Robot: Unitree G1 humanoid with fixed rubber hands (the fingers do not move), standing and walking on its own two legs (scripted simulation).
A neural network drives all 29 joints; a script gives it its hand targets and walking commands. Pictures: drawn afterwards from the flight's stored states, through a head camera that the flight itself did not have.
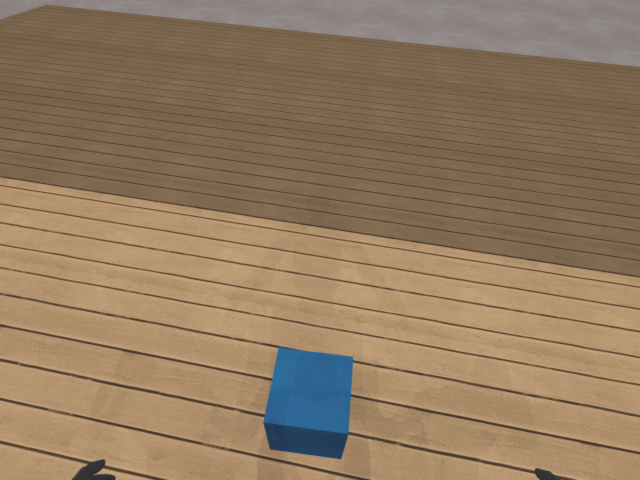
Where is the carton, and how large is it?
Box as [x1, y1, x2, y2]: [263, 348, 352, 458]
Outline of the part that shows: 278,348 263,422 270,448 340,458 348,433 352,357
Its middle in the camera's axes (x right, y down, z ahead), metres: -0.03 +0.47 +1.10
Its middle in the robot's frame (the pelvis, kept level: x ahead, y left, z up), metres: +0.44 +0.02 -0.66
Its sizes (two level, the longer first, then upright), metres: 0.210 0.200 0.250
